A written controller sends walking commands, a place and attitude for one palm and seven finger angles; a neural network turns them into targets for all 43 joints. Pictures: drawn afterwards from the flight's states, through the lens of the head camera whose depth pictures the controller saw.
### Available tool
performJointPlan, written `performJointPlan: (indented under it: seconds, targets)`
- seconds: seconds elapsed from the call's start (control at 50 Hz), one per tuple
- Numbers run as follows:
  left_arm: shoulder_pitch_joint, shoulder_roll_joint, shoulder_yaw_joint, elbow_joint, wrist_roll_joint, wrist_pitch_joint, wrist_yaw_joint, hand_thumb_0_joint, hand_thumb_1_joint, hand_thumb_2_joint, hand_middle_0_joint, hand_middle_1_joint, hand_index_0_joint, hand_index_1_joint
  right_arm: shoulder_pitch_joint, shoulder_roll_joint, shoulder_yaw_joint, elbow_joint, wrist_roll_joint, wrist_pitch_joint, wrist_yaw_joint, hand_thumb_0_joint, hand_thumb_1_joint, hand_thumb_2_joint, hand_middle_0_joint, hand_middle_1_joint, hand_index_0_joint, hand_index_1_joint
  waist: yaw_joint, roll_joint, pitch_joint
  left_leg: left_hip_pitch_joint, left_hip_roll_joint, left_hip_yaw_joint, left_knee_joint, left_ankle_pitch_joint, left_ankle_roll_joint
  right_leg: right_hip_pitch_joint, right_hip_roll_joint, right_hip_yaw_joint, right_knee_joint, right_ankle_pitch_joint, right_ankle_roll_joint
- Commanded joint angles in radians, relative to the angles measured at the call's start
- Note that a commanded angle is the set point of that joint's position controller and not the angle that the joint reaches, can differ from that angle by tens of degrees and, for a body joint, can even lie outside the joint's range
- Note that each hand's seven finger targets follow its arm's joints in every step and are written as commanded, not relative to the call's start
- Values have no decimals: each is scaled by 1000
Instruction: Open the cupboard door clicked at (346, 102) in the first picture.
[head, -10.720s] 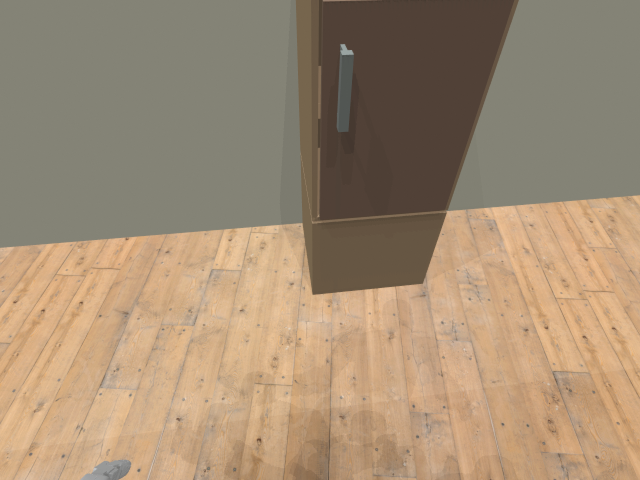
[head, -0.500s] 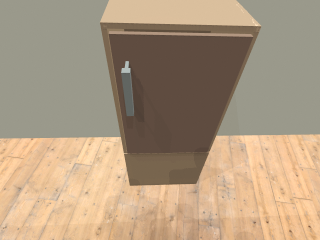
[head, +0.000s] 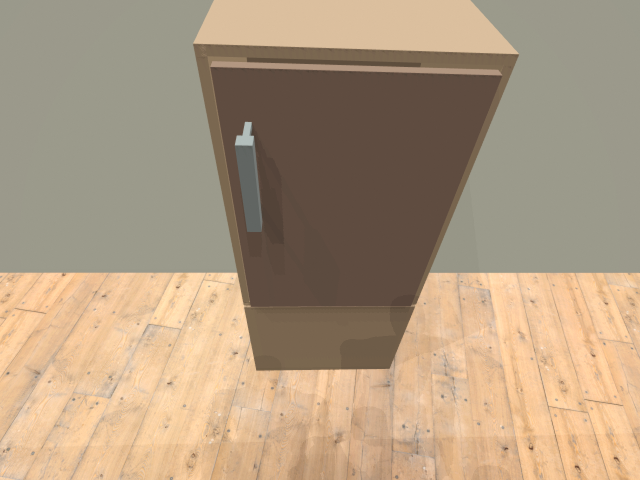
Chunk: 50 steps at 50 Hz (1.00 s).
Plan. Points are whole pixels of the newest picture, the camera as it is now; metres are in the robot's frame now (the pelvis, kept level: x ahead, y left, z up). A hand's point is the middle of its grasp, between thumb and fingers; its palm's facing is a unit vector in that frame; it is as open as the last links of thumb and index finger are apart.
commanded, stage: look again from close up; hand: left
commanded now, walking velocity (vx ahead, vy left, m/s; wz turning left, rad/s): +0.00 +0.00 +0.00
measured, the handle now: (251, 179) +0.53 +0.15 +0.08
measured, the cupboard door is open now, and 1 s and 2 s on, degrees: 0 0 0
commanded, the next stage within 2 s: raise the hand with hooked fingers in 0.42 s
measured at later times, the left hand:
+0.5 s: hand out of the picture -0.01 +0.14 -0.18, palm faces +0.04 -0.99 -0.16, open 7.4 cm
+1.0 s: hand (197, 468) +0.15 +0.16 -0.05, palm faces +0.19 -0.98 -0.03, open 8.9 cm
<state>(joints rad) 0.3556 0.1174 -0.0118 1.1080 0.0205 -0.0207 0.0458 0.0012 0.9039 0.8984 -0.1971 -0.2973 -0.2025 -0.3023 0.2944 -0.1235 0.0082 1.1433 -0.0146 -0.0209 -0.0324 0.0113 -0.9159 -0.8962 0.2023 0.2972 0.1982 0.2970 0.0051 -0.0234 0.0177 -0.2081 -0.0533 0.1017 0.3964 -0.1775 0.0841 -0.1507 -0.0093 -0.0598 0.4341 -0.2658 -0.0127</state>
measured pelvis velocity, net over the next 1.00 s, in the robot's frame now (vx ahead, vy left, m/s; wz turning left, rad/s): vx -0.01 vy -0.05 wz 0.03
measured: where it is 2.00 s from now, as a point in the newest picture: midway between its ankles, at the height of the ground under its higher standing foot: outside the picture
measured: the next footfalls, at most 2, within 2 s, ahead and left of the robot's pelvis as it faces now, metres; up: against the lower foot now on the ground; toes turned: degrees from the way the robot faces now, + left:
none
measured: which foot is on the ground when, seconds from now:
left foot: down 0.00-1.00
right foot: down 0.00-1.00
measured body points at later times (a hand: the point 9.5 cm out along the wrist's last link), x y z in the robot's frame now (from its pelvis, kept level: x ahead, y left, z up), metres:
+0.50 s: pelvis +0.01 -0.01 +0.00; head +0.02 +0.00 +0.45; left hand -0.01 +0.20 -0.16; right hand +0.00 -0.22 -0.16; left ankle +0.03 +0.06 -0.74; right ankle -0.02 -0.11 -0.74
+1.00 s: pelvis -0.01 -0.05 -0.06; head +0.02 -0.03 +0.38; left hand +0.13 +0.21 -0.05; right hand +0.23 -0.29 -0.09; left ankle +0.03 +0.06 -0.74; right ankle -0.02 -0.11 -0.74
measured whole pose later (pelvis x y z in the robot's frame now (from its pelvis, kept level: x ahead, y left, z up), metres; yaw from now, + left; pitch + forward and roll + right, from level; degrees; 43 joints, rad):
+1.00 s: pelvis -0.01 -0.05 -0.06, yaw +2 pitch +9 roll +0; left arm 0.53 0.20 0.16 0.08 -0.22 -0.41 -0.17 0.01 0.54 0.74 -0.23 -0.53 -0.24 -0.54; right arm 0.14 -0.26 -0.06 0.49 0.01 -0.16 -0.02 0.01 -0.91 -0.90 0.20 0.30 0.20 0.30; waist 0.03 -0.05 -0.12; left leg -0.72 0.02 0.05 0.98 -0.42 0.02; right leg -0.63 0.03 -0.13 0.99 -0.52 -0.09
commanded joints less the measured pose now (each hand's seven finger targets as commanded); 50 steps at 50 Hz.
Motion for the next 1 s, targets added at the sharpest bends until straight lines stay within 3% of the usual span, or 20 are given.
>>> performJointPlan:
  seconds: [0.0, 0.48, 0.5, 0.52, 0.54, 0.56, 0.58, 0.6, 0.64, 0.66, 0.68, 0.7, 0.74, 0.76, 0.8, 0.86, 0.88, 0.92, 0.96, 0.98]
  targets:
    - [87, 74, 10, -22, -4, -10, 1, 0, 900, 900, -200, -300, -200, -300, 65, -88, -8, -27, 4, -15, 0, 0, -900, -900, 200, 300, 200, 300, -5, 19, 79, -6, 159, -176, -115, -32, -31, -77, -105, 108, -93, 55, -36]
    - [73, 85, 14, -22, -6, -10, 1, 0, 900, 900, -200, -300, -200, -300, 60, -91, -7, -16, 3, -18, -3, 0, -900, -900, 200, 300, 200, 300, 2, 23, 70, 16, 159, -171, -100, 52, -32, -56, -106, 107, -97, 79, -36]
    - [98, 107, 4, 5, 14, -33, 33, 0, 900, 900, -200, -300, -200, -300, -19, -129, -3, -89, 10, -24, 9, 0, -900, -900, 200, 300, 200, 300, 19, 6, 85, -39, 170, -150, 103, 229, -54, -80, -128, 128, -89, 325, -19]
    - [-593, 292, 59, -1541, -188, -215, 30, 0, 877, 890, -202, -315, -202, -315, 14, -331, -47, -476, 50, -151, -22, 0, -900, -900, 200, 300, 200, 300, -131, 226, -405, 293, 68, -144, 26, 209, -65, -70, -24, 35, 18, 248, -16]
    - [-265, 242, 57, -1347, -120, -161, 81, 0, 853, 880, -203, -330, -203, -330, -64, -229, 3, -410, 52, -253, -43, 0, -900, -900, 200, 300, 200, 300, -28, 342, -417, 316, 123, -142, -20, 258, -88, -99, 2, 19, 97, 37, -39]
    - [-206, 215, 50, -1250, -118, -112, 134, 0, 830, 870, -205, -345, -205, -345, -53, -222, -20, -350, 53, -283, -46, 0, -900, -900, 200, 300, 200, 300, -33, 304, -337, 209, 122, -165, -46, 109, -115, -151, 0, 8, 132, -59, -27]
    - [85, -25, -67, -987, -138, -18, 136, 0, 807, 860, -207, -360, -207, -360, -27, -171, -25, -344, 64, -273, -37, 0, -900, -900, 200, 300, 200, 300, -44, 150, -139, 72, 127, -196, -76, -48, -94, -210, -1, -20, 126, -84, -22]
    - [-42, -45, -116, -1183, -181, -34, 118, 0, 783, 850, -208, -375, -208, -375, -45, -214, -26, -435, 82, -275, -35, 0, -900, -900, 200, 300, 200, 300, -49, 110, -31, -32, 119, -208, -46, -157, -71, -210, -6, -31, 95, -53, -18]
    - [-25, 30, -74, -1235, -175, -120, 92, 0, 737, 830, -212, -405, -212, -405, -91, -265, -36, -483, 71, -306, -44, 0, -900, -900, 200, 300, 200, 300, -65, -19, 0, -81, 90, -198, 43, -200, -55, -271, 0, -18, 51, -99, -14]
    - [1, 32, -62, -1173, -163, -154, 77, 0, 713, 820, -213, -420, -213, -420, -84, -267, -41, -511, 59, -310, -38, 0, -900, -900, 200, 300, 200, 300, -72, -84, 21, -121, 70, -191, 98, -183, -52, -308, 0, -18, 58, -129, -12]
    - [-17, 22, -42, -1105, -161, -199, 57, 0, 690, 810, -215, -435, -215, -435, -79, -272, -51, -521, 42, -302, -32, 0, -900, -900, 200, 300, 200, 300, -80, -203, 35, -170, 66, -191, 151, -174, -60, -385, 7, -25, 87, -164, -9]
    - [72, -6, -21, -1012, -179, -254, 16, 0, 667, 800, -217, -450, -217, -450, -106, -267, -62, -539, 31, -299, -28, 0, -900, -900, 200, 300, 200, 300, -46, -278, 46, -230, 62, -171, 212, -159, -63, -448, 11, -31, 124, -193, -6]
    - [284, 23, 82, -928, -230, -384, -93, 0, 620, 780, -220, -480, -220, -480, -149, -259, -77, -582, 20, -288, -5, 0, -900, -900, 200, 300, 200, 300, 34, -356, -22, -368, 47, -139, 308, -122, -78, -465, 11, -10, 208, -164, -8]
    - [388, 76, 165, -894, -252, -441, -161, 0, 597, 770, -222, -495, -222, -495, -153, -255, -90, -597, 27, -274, 15, 0, -900, -900, 200, 300, 200, 300, 85, -265, -62, -391, 36, -123, 336, -67, -92, -414, 4, 10, 255, -56, -19]
    - [349, 150, 246, -940, -293, -531, -278, 0, 550, 750, -225, -525, -225, -525, -199, -262, -98, -665, 25, -250, 35, 0, -900, -900, 200, 300, 200, 300, 88, -134, -153, -441, 17, -92, 417, -28, -102, -372, -15, 40, 347, 114, -19]
    - [266, 267, 331, -1131, -266, -494, -272, 0, 480, 720, -230, -570, -230, -570, -218, -248, -96, -755, 24, -192, 32, 0, -900, -900, 200, 300, 200, 300, 117, 103, -264, -437, 8, -49, 448, -5, -84, -324, -19, 90, 385, 148, -23]
    - [208, 246, 295, -1243, -270, -476, -257, 0, 457, 710, -232, -585, -232, -585, -231, -239, -89, -796, 27, -178, 28, 0, -900, -900, 200, 300, 200, 300, 100, 155, -300, -412, 10, -45, 452, 0, -75, -327, -14, 101, 382, 143, -24]
    - [97, 246, 310, -1370, -275, -489, -209, 0, 410, 690, -235, -615, -235, -615, -189, -218, -87, -801, 28, -166, 16, 0, -900, -900, 200, 300, 200, 300, 56, 174, -349, -373, 26, -67, 484, 13, -62, -356, -7, 124, 374, 161, -11]
    - [-67, 257, 298, -1523, -282, -559, -178, 0, 363, 670, -238, -645, -238, -645, -129, -211, -78, -777, 21, -170, 2, 0, -900, -900, 200, 300, 200, 300, -13, 158, -359, -379, 46, -103, 534, 7, -51, -411, -1, 142, 381, 157, 6]
    - [-69, 240, 286, -1523, -283, -592, -178, 0, 340, 660, -240, -660, -240, -660, -119, -203, -78, -758, 22, -175, -7, 0, -900, -900, 200, 300, 200, 300, -27, 165, -347, -380, 51, -111, 549, -6, -50, -435, 1, 150, 370, 124, 5]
